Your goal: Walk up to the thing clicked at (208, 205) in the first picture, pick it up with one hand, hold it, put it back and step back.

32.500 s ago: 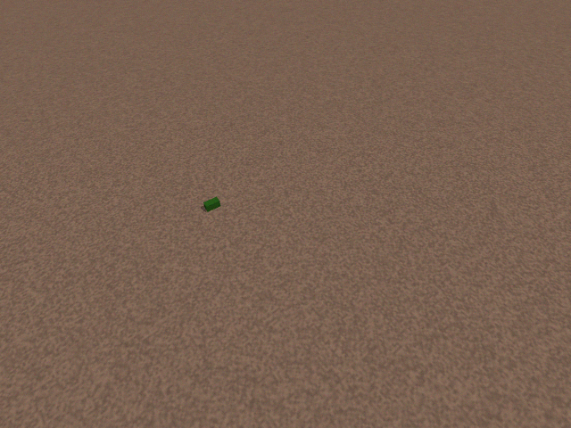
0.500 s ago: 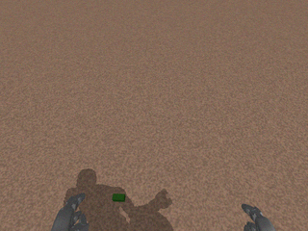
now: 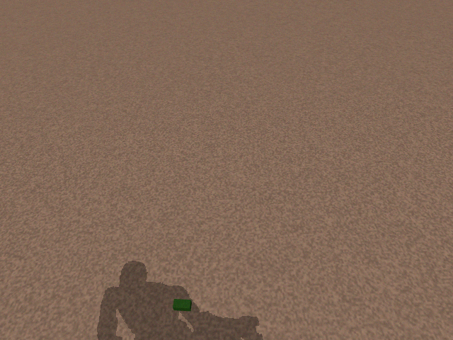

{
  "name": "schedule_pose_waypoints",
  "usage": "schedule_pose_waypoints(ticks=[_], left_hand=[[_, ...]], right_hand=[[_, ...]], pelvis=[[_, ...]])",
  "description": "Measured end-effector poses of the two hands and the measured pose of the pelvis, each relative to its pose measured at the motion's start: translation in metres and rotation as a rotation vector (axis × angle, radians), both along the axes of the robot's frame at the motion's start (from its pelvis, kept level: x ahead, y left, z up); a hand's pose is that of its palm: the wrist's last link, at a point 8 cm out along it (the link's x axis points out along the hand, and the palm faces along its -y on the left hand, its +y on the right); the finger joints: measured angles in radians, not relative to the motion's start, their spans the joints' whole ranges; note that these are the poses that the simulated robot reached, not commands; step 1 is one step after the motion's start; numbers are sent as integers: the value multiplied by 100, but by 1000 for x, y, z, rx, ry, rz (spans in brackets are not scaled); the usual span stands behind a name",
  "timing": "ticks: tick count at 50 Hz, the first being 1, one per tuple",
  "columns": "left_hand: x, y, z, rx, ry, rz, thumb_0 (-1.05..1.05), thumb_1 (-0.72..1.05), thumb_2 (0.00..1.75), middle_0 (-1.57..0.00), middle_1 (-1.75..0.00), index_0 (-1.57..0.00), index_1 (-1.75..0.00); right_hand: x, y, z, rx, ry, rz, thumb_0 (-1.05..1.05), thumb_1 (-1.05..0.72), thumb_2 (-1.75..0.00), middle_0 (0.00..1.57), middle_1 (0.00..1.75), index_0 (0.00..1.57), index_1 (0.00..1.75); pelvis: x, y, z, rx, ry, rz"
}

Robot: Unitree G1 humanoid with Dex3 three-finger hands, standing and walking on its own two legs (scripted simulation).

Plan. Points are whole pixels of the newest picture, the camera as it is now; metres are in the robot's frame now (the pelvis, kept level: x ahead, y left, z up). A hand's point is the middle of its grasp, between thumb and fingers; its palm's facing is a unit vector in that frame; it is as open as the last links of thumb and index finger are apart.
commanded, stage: stand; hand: left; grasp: from above
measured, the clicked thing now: (182, 305) +0.42 +0.23 -0.75
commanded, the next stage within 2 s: step back in 1.90 s
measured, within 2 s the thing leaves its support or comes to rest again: neither
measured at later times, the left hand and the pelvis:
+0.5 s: hand out of the picture +0.05 +0.23 -0.15, palm faces +0.02 -0.94 -0.33, open 7.4 cm; pelvis -0.01 -0.01 +0.01, yaw +0 degrees
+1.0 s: hand out of the picture +0.06 +0.23 -0.15, palm faces +0.01 -0.94 -0.33, open 7.4 cm; pelvis +0.00 -0.01 +0.01, yaw +0 degrees
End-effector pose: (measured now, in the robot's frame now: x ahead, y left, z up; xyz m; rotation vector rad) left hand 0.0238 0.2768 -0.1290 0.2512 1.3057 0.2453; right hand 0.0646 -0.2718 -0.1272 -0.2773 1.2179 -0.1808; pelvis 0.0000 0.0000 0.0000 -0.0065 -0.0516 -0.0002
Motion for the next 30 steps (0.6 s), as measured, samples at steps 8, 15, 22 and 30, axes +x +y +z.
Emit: schedule_pose_waypoints(ticks=[8,15,22,30], left_hand=[[5,1,6,10,-12,-7,0,91,90,-20,-30,-20,-30],[11,1,10,19,-22,-13,0,91,90,-20,-30,-20,-30],[15,0,11,19,-21,-17,0,91,90,-20,-30,-20,-30],[19,-3,11,12,-16,-25,0,91,90,-20,-30,-20,-30]], right_hand=[[-4,-5,2,5,9,-8,1,-91,-90,21,30,20,30],[-9,-14,4,-2,24,-14,1,-91,-90,21,30,20,30],[-13,-22,5,-11,38,-17,1,-91,-90,21,30,20,30],[-14,-26,7,-15,50,-17,1,-91,-90,21,30,20,30]], pelvis=[[-3,-3,4,3,-12,4],[-5,-7,6,3,-11,6],[-5,-10,7,2,-10,4],[-4,-13,8,1,-7,1]])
